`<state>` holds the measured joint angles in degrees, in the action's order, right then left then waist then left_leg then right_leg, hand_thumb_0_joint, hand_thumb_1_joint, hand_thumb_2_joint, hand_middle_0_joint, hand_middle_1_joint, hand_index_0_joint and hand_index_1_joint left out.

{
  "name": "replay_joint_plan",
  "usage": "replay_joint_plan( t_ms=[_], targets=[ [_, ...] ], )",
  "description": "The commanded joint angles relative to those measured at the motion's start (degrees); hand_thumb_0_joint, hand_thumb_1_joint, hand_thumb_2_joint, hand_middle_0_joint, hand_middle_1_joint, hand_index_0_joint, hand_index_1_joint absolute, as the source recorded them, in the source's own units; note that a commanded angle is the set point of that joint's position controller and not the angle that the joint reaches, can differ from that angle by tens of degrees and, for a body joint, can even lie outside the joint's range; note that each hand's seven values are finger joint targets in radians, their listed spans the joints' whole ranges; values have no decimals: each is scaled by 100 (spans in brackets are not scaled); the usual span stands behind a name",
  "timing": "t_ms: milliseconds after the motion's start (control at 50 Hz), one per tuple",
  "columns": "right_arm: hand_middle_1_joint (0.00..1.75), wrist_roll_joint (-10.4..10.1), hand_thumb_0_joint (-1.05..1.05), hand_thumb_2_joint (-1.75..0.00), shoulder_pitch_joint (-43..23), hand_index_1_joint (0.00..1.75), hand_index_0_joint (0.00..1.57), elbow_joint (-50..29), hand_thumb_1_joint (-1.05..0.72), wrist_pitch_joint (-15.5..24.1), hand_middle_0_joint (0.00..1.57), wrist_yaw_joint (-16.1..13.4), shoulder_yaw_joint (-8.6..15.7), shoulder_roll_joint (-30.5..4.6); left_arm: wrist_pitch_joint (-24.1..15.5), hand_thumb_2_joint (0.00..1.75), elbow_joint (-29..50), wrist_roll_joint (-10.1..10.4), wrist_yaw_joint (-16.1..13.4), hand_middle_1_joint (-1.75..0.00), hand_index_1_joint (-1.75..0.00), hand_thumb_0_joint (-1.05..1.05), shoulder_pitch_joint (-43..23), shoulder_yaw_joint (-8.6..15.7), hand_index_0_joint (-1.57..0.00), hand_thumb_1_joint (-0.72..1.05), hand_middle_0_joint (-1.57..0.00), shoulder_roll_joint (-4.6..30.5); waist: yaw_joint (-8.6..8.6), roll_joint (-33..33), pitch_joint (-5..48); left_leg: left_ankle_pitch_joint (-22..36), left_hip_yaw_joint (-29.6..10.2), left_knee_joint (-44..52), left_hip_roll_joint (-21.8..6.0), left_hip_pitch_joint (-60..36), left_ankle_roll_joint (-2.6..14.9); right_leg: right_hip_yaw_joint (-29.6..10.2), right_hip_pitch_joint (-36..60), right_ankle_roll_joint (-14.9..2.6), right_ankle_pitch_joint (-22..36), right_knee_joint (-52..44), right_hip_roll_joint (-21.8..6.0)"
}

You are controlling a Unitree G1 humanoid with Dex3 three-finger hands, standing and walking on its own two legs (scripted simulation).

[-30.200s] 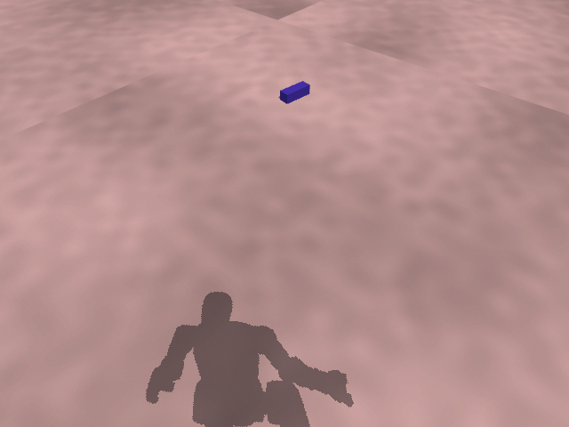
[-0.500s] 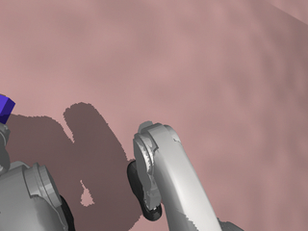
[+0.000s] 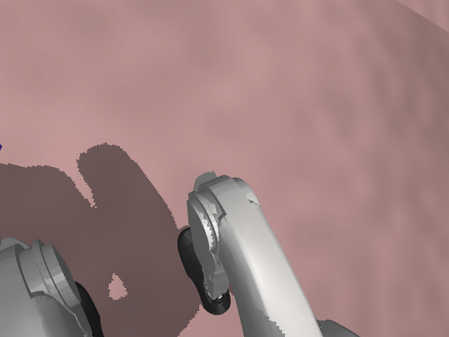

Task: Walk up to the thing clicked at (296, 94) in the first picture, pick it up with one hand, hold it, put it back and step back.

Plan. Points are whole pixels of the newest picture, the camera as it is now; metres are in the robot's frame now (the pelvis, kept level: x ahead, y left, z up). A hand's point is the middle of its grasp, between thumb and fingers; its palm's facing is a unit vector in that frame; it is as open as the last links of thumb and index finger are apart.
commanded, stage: rest palm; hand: left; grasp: from above
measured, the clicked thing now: out of the picture +0.42 +0.31 -0.28
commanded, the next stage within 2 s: close in 0.56 s
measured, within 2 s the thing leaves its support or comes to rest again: neither
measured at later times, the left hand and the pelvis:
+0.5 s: hand out of the picture +0.41 +0.30 -0.24, palm faces -0.12 -0.44 -0.89, open 12.4 cm; pelvis +0.00 +0.00 +0.00, yaw -1 degrees
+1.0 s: hand out of the picture +0.41 +0.29 -0.24, palm faces -0.11 -0.44 -0.89, open 11.2 cm; pelvis +0.00 +0.00 +0.01, yaw -1 degrees
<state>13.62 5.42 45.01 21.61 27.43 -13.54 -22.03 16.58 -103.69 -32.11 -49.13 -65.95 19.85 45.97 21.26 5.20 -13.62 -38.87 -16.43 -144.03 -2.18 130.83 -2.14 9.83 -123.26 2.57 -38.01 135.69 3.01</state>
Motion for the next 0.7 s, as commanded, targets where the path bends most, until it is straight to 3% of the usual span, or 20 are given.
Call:
replay_joint_plan(
  t_ms=[0, 40, 60, 140, 180, 200, 240, 300, 320, 340, 400, 440, 480, 540, 560, 600, 680],
  targets=[
    [30, -107, 0, -91, 1104, 30, 20, 190, -91, -17, 20, -35, 407, -1828, -50, 78, 442, -126, -158, -91, -90, 0, -1024, -184, -24, -31, -23, 815, 358, -2160, 3604, 567, 681, 1435, -101, -2457, 226, 662, 1881, -251, 1263, -1376, 137],
    [30, -111, 0, -91, 1034, 30, 20, 190, -91, 17, 20, -37, 419, -1866, -68, 78, 447, -153, -140, -93, -91, 0, -1060, -271, -24, -31, -23, 756, 419, -2160, 3573, 461, 661, 1424, -99, -2447, 229, 679, 1801, -265, 1140, -1406, 162],
    [30, -143, 0, -91, 1218, 30, 20, 174, -91, 5, 20, -51, 473, -1893, -68, 78, 367, -170, -177, -89, -89, 0, -845, -170, -23, -32, -23, 763, 348, -2203, 3585, 510, 575, 1493, -118, -2477, 236, 668, 1810, -273, 1194, -1420, 160],
    [30, -136, 0, -91, 1155, 30, 20, 161, -91, 56, 20, -43, 455, -1852, -116, 78, 411, -146, -146, -89, -88, 0, -1017, -386, -25, -30, -25, 554, 463, -2105, 3501, 484, 571, 1433, -100, -2403, 249, 676, 1770, -266, 1193, -1430, 160],
    [30, -86, 0, -91, 1209, 30, 20, 143, -91, 62, 20, -52, 441, -1847, -123, 77, 380, -81, -148, -86, -86, 0, -978, -404, -28, -28, -28, 560, 484, -1999, 3663, 625, 605, 1381, -74, -2462, 252, 649, 1929, -248, 1316, -1494, 188],
    [30, -139, 0, -91, 1194, 30, 20, 202, -91, 63, 20, -64, 450, -1903, -148, 76, 408, -97, -175, -85, -85, 0, -971, -294, -28, -28, -28, 730, 380, -2047, 3633, 617, 584, 1414, -108, -2444, 239, 656, 1880, -256, 1317, -1487, 185],
    [30, -100, 0, -91, 1156, 30, 20, 220, -91, 77, 20, -52, 399, -1852, -161, 74, 332, -20, -143, -85, -85, 0, -1010, -379, -29, -25, -28, 579, 463, -2066, 3650, 681, 632, 1394, -80, -2488, 226, 683, 1964, -243, 1365, -1445, 175],
    [30, -114, 0, -91, 1176, 30, 20, 240, -91, 102, 20, -88, 413, -1875, -157, 75, 307, -124, -166, -83, -83, 0, -993, -355, -30, -26, -30, 723, 438, -2133, 3521, 538, 613, 1420, -80, -2452, 243, 658, 1890, -258, 1214, -1519, 188],
    [30, -79, 0, -91, 1080, 30, 20, 190, -91, 122, 20, -82, 399, -1861, -161, 74, 347, -39, -159, -83, -83, 0, -1068, -432, -31, -24, -30, 639, 455, -2107, 3481, 501, 617, 1393, -64, -2523, 230, 698, 1878, -246, 1165, -1432, 148],
    [30, -97, 0, -91, 1101, 30, 20, 210, -91, 121, 20, -84, 431, -1921, -173, 76, 299, -58, -178, -83, -83, 0, -992, -360, -30, -26, -30, 699, 418, -2082, 3501, 455, 585, 1396, -81, -2517, 244, 699, 1846, -256, 1097, -1464, 169],
    [30, -60, 0, -91, 1010, 30, 20, 175, -91, 136, 20, -91, 375, -1894, -188, 73, 365, -14, -153, -80, -81, 0, -1043, -490, -33, -22, -34, 660, 471, -2080, 3502, 528, 619, 1359, -58, -2578, 237, 714, 1884, -240, 1193, -1451, 166],
    [30, -115, 0, -91, 1186, 30, 20, 264, -91, 118, 20, -111, 396, -1878, -192, 75, 340, -140, -185, -78, -79, 0, -911, -363, -35, -21, -36, 802, 394, -2109, 3560, 614, 648, 1387, -73, -2421, 255, 628, 1995, -248, 1323, -1584, 209],
    [30, -100, 0, -91, 1142, 30, 20, 276, -91, 123, 20, -108, 394, -1867, -168, 75, 292, -126, -202, -79, -80, 0, -863, -381, -35, -20, -36, 714, 362, -2132, 3544, 638, 635, 1409, -95, -2444, 235, 647, 2031, -250, 1365, -1556, 202],
    [30, -34, 0, -91, 1211, 30, 20, 189, -91, 122, 20, -107, 399, -1832, -137, 74, 280, -75, -222, -80, -80, 0, -879, -486, -34, -22, -34, 490, 451, -2123, 3554, 719, 554, 1422, -104, -2590, 244, 676, 2053, -258, 1451, -1523, 196],
    [30, -57, 0, -91, 1153, 30, 20, 202, -91, 145, 20, -106, 418, -1887, -150, 73, 292, -13, -228, -79, -79, 0, -863, -441, -34, -22, -34, 528, 417, -2139, 3541, 662, 535, 1443, -109, -2639, 232, 716, 1970, -265, 1363, -1483, 191],
    [30, -94, 0, -91, 1176, 30, 20, 232, -91, 125, 20, -127, 399, -1891, -164, 72, 349, -80, -261, -75, -76, 0, -803, -375, -35, -20, -37, 691, 394, -2098, 3582, 707, 523, 1448, -122, -2568, 246, 674, 2049, -260, 1463, -1549, 210],
    [30, -78, 0, -90, 1191, 30, 20, 287, -90, 153, 20, -141, 418, -1874, -198, 67, 319, -82, -216, -70, -71, 0, -915, -454, -42, -11, -43, 594, 447, -2178, 3519, 563, 493, 1529, -131, -2663, 220, 728, 1890, -282, 1289, -1536, 212]
  ],
)
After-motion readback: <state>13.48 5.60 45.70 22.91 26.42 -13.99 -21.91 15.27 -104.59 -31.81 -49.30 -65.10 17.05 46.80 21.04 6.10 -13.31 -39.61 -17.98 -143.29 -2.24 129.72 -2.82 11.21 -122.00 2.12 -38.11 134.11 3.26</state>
